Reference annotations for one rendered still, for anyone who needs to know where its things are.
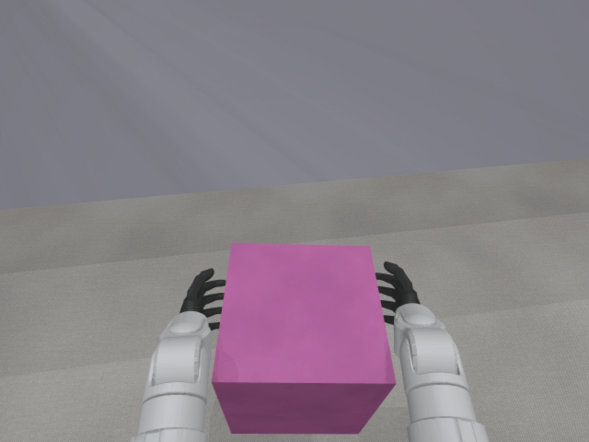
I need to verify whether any carton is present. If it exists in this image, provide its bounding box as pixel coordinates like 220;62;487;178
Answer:
212;243;397;434

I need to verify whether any left robot forearm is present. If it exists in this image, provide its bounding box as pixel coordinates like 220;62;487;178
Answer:
130;311;212;442

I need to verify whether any right robot forearm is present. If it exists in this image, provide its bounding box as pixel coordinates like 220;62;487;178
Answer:
394;303;489;442

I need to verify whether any robot left hand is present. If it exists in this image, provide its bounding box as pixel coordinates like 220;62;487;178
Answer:
180;268;226;331

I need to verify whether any robot right hand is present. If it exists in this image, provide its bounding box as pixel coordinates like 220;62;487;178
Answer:
375;262;421;325

